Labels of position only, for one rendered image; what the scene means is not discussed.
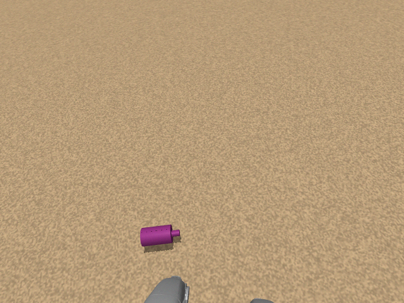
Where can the bottle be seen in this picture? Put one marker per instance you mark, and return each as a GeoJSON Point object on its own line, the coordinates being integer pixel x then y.
{"type": "Point", "coordinates": [150, 236]}

